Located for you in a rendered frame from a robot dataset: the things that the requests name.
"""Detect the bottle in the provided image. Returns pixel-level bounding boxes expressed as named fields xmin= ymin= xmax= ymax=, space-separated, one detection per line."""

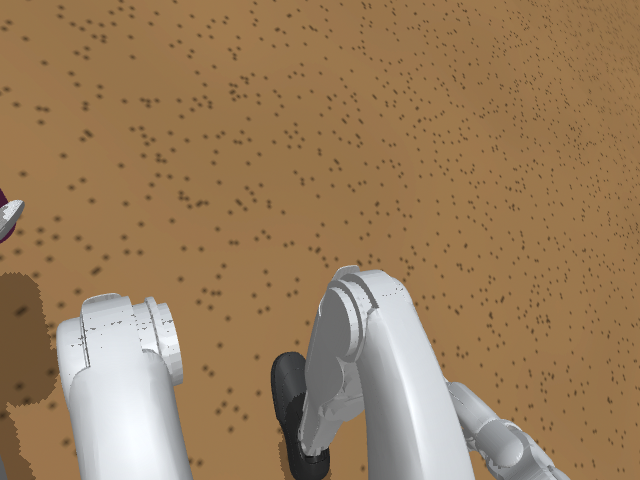
xmin=0 ymin=188 xmax=16 ymax=244

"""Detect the left robot hand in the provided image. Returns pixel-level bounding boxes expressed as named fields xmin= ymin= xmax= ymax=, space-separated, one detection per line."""
xmin=0 ymin=200 xmax=25 ymax=240

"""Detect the right robot hand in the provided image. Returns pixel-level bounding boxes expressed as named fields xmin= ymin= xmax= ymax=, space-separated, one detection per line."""
xmin=444 ymin=377 xmax=500 ymax=452

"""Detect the right robot foot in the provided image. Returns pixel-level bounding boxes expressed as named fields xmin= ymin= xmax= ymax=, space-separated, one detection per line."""
xmin=271 ymin=352 xmax=330 ymax=480

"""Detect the right robot arm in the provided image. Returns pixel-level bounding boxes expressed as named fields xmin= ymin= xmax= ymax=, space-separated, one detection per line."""
xmin=475 ymin=419 xmax=571 ymax=480

